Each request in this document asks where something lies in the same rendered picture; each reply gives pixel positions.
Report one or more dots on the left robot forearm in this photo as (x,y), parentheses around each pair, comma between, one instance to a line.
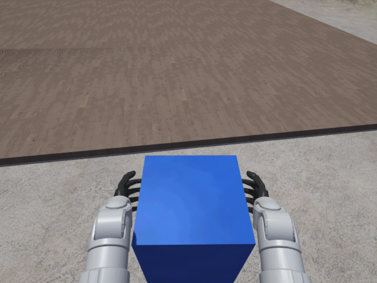
(109,245)

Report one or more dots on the right robot hand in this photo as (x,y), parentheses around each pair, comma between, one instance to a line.
(257,185)

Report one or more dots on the left robot hand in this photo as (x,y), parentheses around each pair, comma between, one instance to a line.
(123,186)

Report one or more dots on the right robot forearm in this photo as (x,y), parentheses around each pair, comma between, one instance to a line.
(279,247)

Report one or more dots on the carton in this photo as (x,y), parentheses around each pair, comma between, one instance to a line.
(192,223)

